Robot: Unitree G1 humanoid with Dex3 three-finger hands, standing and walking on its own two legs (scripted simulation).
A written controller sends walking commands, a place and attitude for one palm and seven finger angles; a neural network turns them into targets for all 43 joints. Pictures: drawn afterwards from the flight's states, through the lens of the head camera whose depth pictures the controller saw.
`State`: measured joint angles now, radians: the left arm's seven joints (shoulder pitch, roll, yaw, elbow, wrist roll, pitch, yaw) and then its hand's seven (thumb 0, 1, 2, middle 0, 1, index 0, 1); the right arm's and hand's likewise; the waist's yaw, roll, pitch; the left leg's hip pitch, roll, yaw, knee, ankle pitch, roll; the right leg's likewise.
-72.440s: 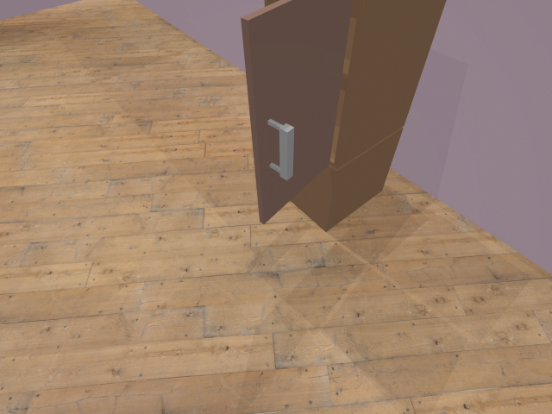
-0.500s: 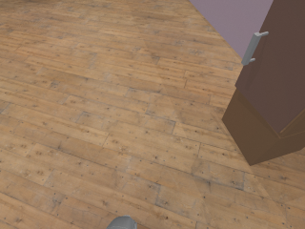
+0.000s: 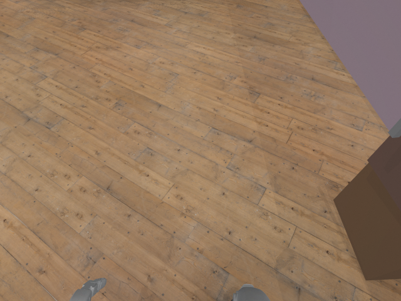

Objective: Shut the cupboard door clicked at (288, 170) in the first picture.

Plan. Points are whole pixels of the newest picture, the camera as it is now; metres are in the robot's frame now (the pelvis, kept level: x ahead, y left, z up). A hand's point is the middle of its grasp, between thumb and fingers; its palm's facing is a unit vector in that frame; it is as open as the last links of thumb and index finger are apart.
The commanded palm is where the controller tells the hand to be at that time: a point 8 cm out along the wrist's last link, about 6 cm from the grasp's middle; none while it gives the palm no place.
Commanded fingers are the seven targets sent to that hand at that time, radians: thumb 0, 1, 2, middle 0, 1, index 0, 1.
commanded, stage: walk to a spot facing it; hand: left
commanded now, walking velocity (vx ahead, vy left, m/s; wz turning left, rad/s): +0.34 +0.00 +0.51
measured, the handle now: out of the picture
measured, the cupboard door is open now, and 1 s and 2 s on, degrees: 5 5 5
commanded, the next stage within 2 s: turn to face it in 0.72 s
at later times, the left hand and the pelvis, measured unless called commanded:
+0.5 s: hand out of the picture +0.07 +0.12 -0.16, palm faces +0.39 -0.89 -0.21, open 7.3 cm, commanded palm none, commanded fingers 0.00 0.90 0.90 -0.20 -0.30 -0.20 -0.30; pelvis +0.18 -0.03 +0.00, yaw +20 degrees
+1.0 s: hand (92, 213) +0.34 +0.31 -0.15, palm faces +0.53 -0.82 -0.20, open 7.4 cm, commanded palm none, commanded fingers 0.00 0.90 0.90 -0.20 -0.30 -0.20 -0.30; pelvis +0.33 +0.07 +0.01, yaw +32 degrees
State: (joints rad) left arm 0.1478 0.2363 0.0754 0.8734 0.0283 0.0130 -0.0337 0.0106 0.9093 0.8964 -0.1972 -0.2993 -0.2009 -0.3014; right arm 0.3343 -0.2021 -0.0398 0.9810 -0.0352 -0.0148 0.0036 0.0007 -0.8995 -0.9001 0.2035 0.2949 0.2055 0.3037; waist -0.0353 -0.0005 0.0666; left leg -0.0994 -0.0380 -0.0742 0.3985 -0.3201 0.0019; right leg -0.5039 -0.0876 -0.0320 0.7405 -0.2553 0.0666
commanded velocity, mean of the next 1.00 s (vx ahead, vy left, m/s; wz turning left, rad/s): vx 0.22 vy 0.00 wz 0.34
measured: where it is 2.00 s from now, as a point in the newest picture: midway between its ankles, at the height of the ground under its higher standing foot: (178, 253)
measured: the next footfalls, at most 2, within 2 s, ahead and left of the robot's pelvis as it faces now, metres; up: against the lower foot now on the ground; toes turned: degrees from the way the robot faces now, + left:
right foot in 0.06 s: +0.13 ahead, -0.12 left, +0.00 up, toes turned -3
left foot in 0.62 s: +0.31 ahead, +0.12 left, +0.00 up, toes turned +30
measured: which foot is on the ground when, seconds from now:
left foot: down 0.00-0.06, up 0.08-0.60, down 0.62-1.00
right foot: up 0.00-0.04, down 0.06-0.62, up 0.64-1.00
